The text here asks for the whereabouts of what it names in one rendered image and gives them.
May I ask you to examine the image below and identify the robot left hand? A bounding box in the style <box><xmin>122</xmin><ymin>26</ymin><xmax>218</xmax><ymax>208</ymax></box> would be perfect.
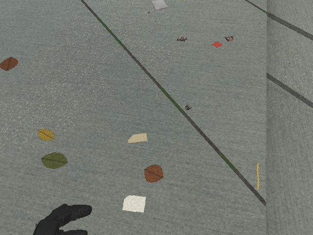
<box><xmin>33</xmin><ymin>204</ymin><xmax>92</xmax><ymax>235</ymax></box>

